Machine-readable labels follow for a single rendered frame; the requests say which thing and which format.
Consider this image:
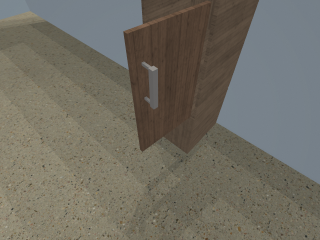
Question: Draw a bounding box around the handle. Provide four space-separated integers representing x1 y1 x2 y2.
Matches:
141 61 158 109

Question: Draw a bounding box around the cupboard door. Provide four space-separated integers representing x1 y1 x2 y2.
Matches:
123 0 212 152

